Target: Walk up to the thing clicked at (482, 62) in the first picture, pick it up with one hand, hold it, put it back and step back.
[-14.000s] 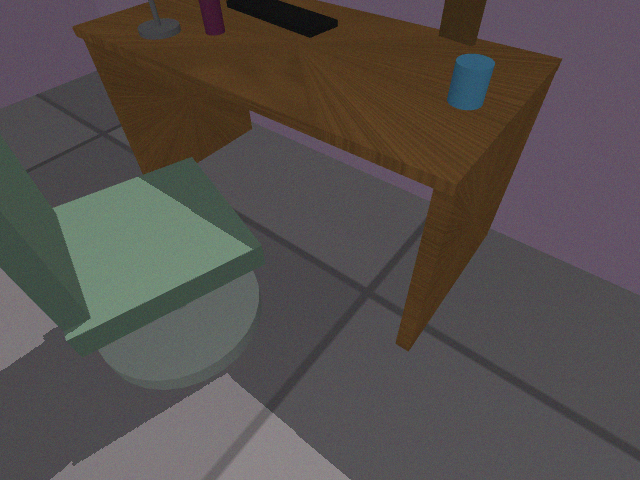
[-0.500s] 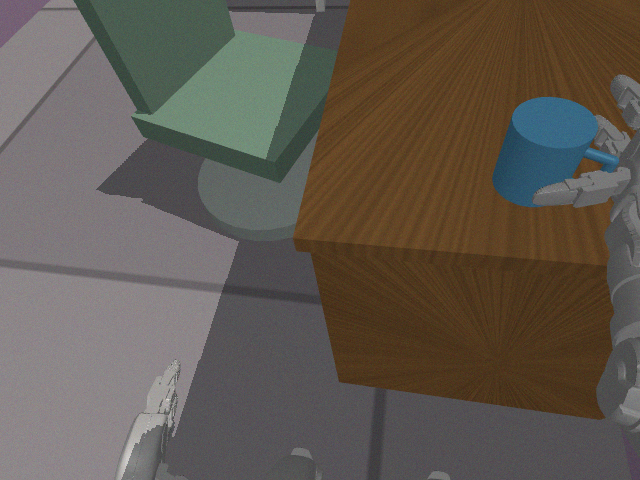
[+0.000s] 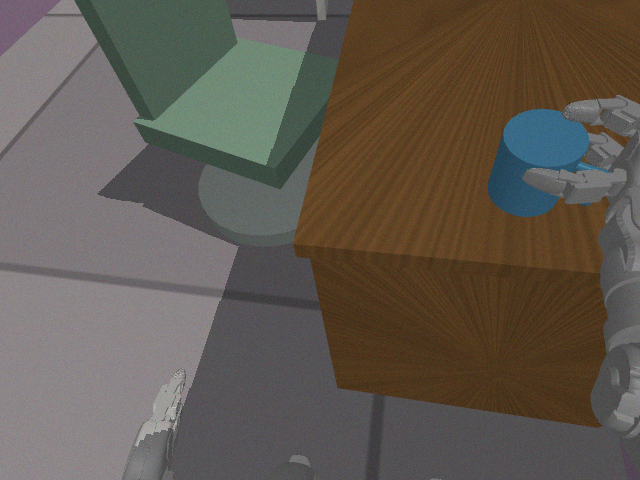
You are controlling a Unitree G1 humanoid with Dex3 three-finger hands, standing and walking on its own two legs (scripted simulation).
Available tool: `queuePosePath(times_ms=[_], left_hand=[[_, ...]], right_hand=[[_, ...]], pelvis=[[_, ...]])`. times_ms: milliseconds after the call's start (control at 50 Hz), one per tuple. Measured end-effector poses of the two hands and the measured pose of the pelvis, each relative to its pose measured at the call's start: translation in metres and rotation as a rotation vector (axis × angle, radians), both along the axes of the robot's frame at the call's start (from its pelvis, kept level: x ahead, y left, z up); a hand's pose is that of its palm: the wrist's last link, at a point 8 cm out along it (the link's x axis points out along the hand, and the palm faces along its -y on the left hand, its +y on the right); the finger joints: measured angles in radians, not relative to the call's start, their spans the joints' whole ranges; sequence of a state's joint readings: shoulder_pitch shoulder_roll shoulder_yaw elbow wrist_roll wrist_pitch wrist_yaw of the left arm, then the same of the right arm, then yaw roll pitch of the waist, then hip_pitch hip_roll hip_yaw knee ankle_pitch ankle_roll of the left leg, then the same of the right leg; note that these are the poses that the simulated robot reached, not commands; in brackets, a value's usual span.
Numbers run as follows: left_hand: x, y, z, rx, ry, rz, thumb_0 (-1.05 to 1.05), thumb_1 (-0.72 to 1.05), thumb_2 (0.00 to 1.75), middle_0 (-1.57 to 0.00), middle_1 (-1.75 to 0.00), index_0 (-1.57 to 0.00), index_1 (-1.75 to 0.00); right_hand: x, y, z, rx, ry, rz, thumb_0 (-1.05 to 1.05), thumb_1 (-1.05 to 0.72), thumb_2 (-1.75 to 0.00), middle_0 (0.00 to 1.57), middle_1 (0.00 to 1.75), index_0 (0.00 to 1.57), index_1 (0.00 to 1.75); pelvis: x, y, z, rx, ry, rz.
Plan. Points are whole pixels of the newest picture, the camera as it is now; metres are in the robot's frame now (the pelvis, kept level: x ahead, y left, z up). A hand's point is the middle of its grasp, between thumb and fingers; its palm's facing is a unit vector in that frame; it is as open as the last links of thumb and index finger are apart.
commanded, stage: settle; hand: right
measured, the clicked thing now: (546, 170) +0.51 -0.19 +0.08
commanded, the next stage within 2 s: lift in 0.92 s
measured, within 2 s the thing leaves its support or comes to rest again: leaves its support in 0.48 s
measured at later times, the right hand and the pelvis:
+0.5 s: hand (575, 153) +0.50 -0.20 +0.12, palm faces +0.17 +0.98 -0.04, open 7.6 cm; pelvis +0.01 +0.00 +0.01, yaw +0 degrees
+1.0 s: hand (578, 120) +0.51 -0.19 +0.16, palm faces +0.17 +0.99 -0.01, open 7.6 cm; pelvis +0.02 +0.00 +0.02, yaw +0 degrees
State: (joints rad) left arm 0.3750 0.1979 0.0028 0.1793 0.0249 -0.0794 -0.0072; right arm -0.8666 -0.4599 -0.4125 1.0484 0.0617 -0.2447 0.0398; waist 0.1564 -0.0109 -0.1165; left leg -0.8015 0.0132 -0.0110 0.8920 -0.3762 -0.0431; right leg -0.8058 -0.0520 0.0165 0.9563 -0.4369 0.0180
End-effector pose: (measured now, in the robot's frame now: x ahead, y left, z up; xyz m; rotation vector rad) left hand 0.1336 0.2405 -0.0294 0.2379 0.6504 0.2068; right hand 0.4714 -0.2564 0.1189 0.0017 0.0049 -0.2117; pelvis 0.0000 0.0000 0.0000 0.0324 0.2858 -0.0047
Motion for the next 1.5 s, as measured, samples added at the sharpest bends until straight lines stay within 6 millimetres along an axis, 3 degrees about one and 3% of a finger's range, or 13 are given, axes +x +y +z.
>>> queuePosePath(times_ms=[140,280,420,720,1100,1260,1500], left_hand=[[0.001,0.01,-0.001,0.014,0.024,0.013,-0.01,-0.53,0.05,-0.05,-0.06,-0.06,-0.06],[0.008,0.014,0.006,0.028,-0.004,0.009,-0.01,-0.54,0.06,-0.06,-0.06,-0.06,-0.06],[0.008,0.012,0.001,0.009,0.016,0.01,-0.01,-0.55,0.06,-0.06,-0.06,-0.06,-0.07],[0.015,0.022,0.011,0.038,0.008,0.026,-0.01,-0.55,0.07,-0.06,-0.05,-0.05,-0.06],[0.014,0.019,0.007,0.002,0.023,0.035,-0.01,-0.55,0.07,-0.05,-0.05,-0.05,-0.06],[0.015,0.018,0.005,-0.013,0.045,0.038,-0.01,-0.54,0.06,-0.05,-0.05,-0.05,-0.06],[0.032,0.014,0.01,-0.045,-0.007,0.026,-0.01,-0.54,0.06,-0.05,-0.05,-0.05,-0.06]], right_hand=[[-0.002,-0.001,-0.003,0.01,0.009,-0.003,-0.01,0.41,-0.66,0.67,0.83,1.17,1.09],[-0.002,0.0,-0.001,-0.009,0.02,0.017,-0.01,0.42,-0.77,0.61,0.91,1.22,1.23],[-0.002,0.003,0.002,-0.021,0.052,0.036,-0.02,0.45,-0.83,0.58,0.95,1.27,1.32],[0.005,0.012,0.027,-0.026,0.041,0.03,-0.02,0.52,-0.88,0.6,1.01,1.28,1.38],[0.009,0.017,0.049,-0.018,0.038,0.04,-0.01,0.55,-0.95,0.57,1.07,1.3,1.46],[0.002,0.019,0.057,-0.012,0.026,0.043,-0.01,0.57,-0.96,0.58,1.08,1.28,1.44],[-0.024,0.025,0.094,-0.026,-0.035,0.046,-0.01,0.58,-0.95,0.59,1.09,1.28,1.43]], pelvis=[[0.003,0.001,0.001,-0.002,-0.006,0.002],[0.005,0.002,0.003,-0.004,-0.013,-0.002],[0.008,0.002,0.007,-0.005,-0.024,-0.002],[0.013,0.003,0.017,-0.01,-0.059,0.0],[0.016,0.004,0.026,-0.015,-0.082,0.001],[0.02,0.004,0.03,-0.018,-0.096,0.006],[0.026,0.005,0.037,-0.026,-0.156,-0.003]])
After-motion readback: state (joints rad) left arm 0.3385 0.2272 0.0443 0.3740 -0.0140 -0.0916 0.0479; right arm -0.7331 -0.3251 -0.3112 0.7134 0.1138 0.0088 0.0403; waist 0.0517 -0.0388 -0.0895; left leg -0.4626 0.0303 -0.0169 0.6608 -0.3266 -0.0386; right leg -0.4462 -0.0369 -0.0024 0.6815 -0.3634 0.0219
